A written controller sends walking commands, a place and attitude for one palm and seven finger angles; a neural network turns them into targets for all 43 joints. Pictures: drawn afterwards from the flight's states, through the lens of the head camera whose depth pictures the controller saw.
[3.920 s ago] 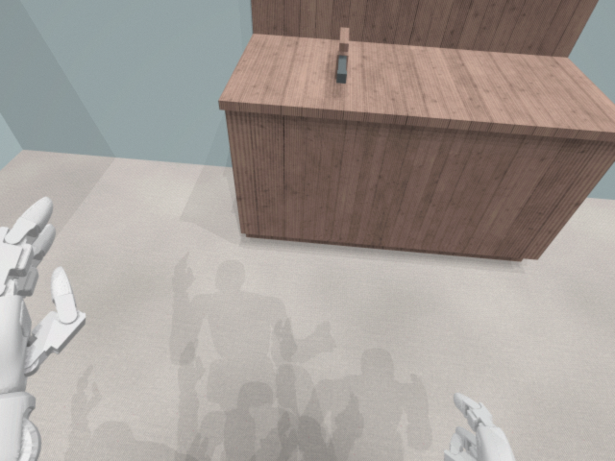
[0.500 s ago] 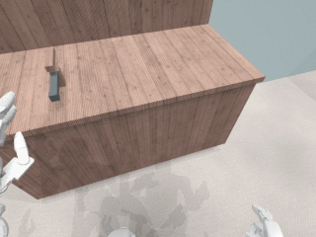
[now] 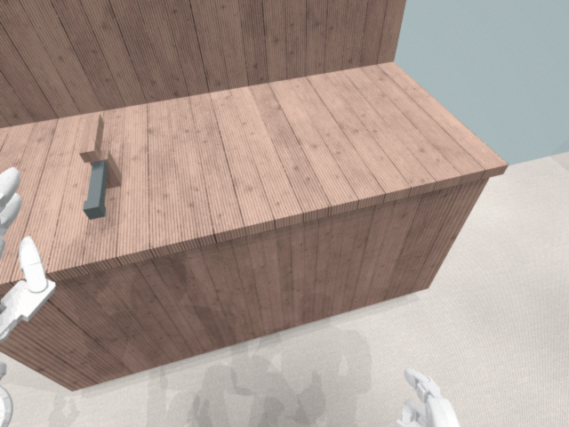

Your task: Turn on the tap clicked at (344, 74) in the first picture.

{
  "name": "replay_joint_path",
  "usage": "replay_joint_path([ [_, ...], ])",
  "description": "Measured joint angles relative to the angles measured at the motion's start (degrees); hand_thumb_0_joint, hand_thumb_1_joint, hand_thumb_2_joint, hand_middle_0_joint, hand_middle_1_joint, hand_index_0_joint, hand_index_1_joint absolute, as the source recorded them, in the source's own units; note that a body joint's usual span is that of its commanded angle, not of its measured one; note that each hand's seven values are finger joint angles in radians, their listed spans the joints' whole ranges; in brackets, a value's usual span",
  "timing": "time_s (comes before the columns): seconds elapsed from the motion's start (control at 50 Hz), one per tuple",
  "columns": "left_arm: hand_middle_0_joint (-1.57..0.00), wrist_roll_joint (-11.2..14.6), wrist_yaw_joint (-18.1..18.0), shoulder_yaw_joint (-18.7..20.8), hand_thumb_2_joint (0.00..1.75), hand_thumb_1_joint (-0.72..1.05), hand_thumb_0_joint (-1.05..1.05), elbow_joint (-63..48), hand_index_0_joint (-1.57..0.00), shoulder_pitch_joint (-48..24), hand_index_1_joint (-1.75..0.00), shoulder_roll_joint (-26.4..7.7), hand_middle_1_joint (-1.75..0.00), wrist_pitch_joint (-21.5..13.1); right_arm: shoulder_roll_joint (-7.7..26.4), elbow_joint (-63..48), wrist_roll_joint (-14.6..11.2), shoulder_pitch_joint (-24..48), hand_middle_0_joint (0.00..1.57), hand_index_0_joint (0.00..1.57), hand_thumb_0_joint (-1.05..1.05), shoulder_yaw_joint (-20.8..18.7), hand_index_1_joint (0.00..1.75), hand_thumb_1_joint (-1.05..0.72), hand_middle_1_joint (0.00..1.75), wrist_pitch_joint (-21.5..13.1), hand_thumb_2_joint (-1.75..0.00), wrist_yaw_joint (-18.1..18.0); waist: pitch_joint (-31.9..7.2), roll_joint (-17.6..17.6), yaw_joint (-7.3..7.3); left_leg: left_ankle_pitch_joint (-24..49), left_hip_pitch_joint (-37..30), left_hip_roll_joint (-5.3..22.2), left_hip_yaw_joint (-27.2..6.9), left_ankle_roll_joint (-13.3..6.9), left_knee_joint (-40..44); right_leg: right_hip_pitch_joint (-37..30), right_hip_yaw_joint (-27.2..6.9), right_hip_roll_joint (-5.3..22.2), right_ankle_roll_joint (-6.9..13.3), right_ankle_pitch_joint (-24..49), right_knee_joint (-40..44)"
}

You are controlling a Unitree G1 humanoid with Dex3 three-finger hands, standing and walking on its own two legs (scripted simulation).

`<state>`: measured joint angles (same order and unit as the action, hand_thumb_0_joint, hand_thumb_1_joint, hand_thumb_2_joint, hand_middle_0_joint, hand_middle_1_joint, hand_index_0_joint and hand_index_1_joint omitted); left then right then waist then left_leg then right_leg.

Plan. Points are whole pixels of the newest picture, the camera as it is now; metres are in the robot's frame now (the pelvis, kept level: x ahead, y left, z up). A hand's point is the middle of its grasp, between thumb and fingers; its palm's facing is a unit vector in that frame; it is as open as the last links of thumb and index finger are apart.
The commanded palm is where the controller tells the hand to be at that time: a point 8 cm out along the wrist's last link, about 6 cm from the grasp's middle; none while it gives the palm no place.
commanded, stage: take the last steps up to it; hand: left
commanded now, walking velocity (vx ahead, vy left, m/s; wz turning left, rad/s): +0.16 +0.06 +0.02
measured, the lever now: (94, 208) +0.46 +0.41 +0.01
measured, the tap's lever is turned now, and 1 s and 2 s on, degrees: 0 0 0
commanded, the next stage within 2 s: come to a stop and stand still in 0.04 s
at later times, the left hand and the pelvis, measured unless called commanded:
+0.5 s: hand (62, 255) +0.25 +0.26 +0.18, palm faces +0.43 -0.83 -0.37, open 7.4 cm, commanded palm +0.19 +0.29 +0.19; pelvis +0.03 +0.01 +0.01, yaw -1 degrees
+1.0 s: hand (81, 275) +0.23 +0.24 +0.17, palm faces +0.37 -0.86 -0.35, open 7.4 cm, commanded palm +0.17 +0.28 +0.19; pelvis +0.00 +0.01 +0.01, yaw -2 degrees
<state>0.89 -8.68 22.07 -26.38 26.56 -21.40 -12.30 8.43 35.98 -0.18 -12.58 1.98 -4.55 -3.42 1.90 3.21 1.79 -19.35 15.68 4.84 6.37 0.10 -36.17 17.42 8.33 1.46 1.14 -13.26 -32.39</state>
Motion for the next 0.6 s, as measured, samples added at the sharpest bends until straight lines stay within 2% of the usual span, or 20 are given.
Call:
replay_joint_path([
  [0.04, -0.21, -0.09, -0.05, -1.51, 0.9, 0.88, 0.01, 2.0, -0.21, -2.16, -0.3, 2.02, -0.3, 0.94, 1.75, 1.51, 0.03, 0.71, 0.21, 0.2, 0.01, -0.86, 0.3, -0.9, 0.3, 0.61, -0.89, -0.13, 0.19, 0.37, -0.03, -5.51, 3.43, -1.17, -2.23, -0.05, -10.24, -0.13, 0.49, 0.05, 1.81, -1.42, -1.62],
  [0.08, -0.21, -0.04, 0.14, -2.82, 0.9, 0.88, 0.01, 3.05, -0.21, -3.31, -0.3, 3.9, -0.3, 1.27, 3.26, 2.58, 0.09, 1.34, 0.21, 0.2, 0.01, -1.63, 0.3, -0.9, 0.3, 1.0, -0.89, 0.01, 0.47, -0.61, -0.01, -5.63, 6.83, -2.69, -3.37, 0.52, -19.83, -1.05, 0.18, 0.45, 2.26, -2.31, -0.9],
  [0.14, -0.21, -0.27, 0.15, -3.62, 0.9, 0.88, 0.01, 2.22, -0.21, -2.2, -0.3, 4.47, -0.3, 0.85, 4.82, 2.19, 0.17, 2.12, 0.21, 0.2, 0.01, -2.39, 0.3, -0.9, 0.3, 1.7, -0.89, -0.19, 0.94, -2.31, -1.41, -3.49, 9.75, -2.94, -3.64, 1.11, -24.01, -2.73, -0.07, 0.69, 2.14, -1.27, 1.96],
  [0.22, -0.22, -0.1, 0.08, -3.03, 0.9, 0.88, 0.01, -2.25, -0.21, 0.71, -0.31, 2.06, -0.3, -0.66, 5.92, -0.3, 0.4, 2.27, 0.2, 0.2, 0.01, -3.59, 0.3, -0.91, 0.3, 1.72, -0.89, -0.73, 1.96, -4.1, -2.97, -0.47, 8.22, -2.04, -3.18, 1.12, -12.7, -4.4, -0.11, 0.56, 2.1, -0.37, 4.58],
  [0.28, -0.22, 0.39, -0.24, -1.62, 0.9, 0.88, 0.01, -5.76, -0.21, 2.97, -0.31, 0.13, -0.3, -1.48, 6.61, -2.26, 0.55, 1.9, 0.2, 0.19, 0.01, -4.42, 0.3, -0.91, 0.3, 1.46, -0.89, -0.9, 2.41, -4.04, -2.9, 2.83, 4.93, -2.13, -3.32, 1.23, -2.33, -4.83, -0.44, -0.16, 1.64, -0.69, 4.48],
  [0.32, -0.22, 0.76, -0.53, -0.79, 0.9, 0.88, 0.01, -7.15, -0.21, 4.02, -0.31, -0.56, -0.3, -1.59, 7.01, -3.16, 0.42, 1.56, 0.2, 0.19, 0.01, -4.74, 0.3, -0.91, 0.3, 1.51, -0.9, -1.01, 2.32, -3.16, -2.77, 8.16, 1.81, -2.3, -3.39, 1.34, 4.32, -4.91, -0.52, -0.88, 1.07, -1.62, 3.14],
  [0.34, -0.22, 0.91, -0.63, -0.56, 0.9, 0.88, 0.01, -7.25, -0.21, 3.94, -0.31, -0.93, -0.3, -1.52, 6.82, -3.16, 0.31, 1.48, 0.2, 0.19, 0.01, -4.91, 0.3, -0.91, 0.3, 1.57, -0.9, -1.14, 2.22, -3.04, -2.66, 8.27, 0.6, -2.34, -3.3, 0.53, 5.91, -4.86, -0.59, -0.95, 0.73, -2.32, 2.11],
  [0.4, -0.22, 1.24, -0.52, -0.13, 0.9, 0.88, 0.01, -4.72, -0.21, 1.9, -0.31, -1.59, -0.3, -1.13, 4.65, -2.5, -0.1, 1.33, 0.2, 0.19, 0.01, -4.23, 0.3, -0.91, 0.3, 2.03, -0.9, -1.38, 1.46, -4.92, -1.17, 7.26, -0.34, -3.33, -1.86, -0.9, 6.3, -4.75, -2.32, -0.07, -0.45, -3.3, 1.03],
  [0.48, -0.21, 0.94, -0.31, -0.48, 0.9, 0.88, 0.01, -0.66, -0.21, -1.16, -0.3, -0.53, -0.3, -0.02, 1.6, -2.39, 0.62, 1.19, 0.2, 0.19, 0.01, -1.82, 0.3, -0.91, 0.3, 0.79, -0.9, -0.9, 0.67, -5.31, -0.76, 8.68, -0.16, -3.68, -1.97, -1.26, 8.13, -3.99, -4.67, -0.8, -1.51, -9.85, -0.59],
  [0.6, -0.21, 0.44, 0.17, -3.61, 0.9, 0.89, 0.01, -2.58, -0.21, -1.84, -0.3, 1.89, -0.3, 1.71, -1.05, -2.11, 0.94, 2.06, 0.21, 0.2, 0.01, 1.08, 0.3, -0.9, 0.3, -0.72, -0.89, 0.75, 2.2, -3.42, -0.33, 9.86, 0.59, -2.18, -2.9, -0.45, 7.76, -5.54, -3.92, -2.36, -0.7, 0.2, 4.76],
])
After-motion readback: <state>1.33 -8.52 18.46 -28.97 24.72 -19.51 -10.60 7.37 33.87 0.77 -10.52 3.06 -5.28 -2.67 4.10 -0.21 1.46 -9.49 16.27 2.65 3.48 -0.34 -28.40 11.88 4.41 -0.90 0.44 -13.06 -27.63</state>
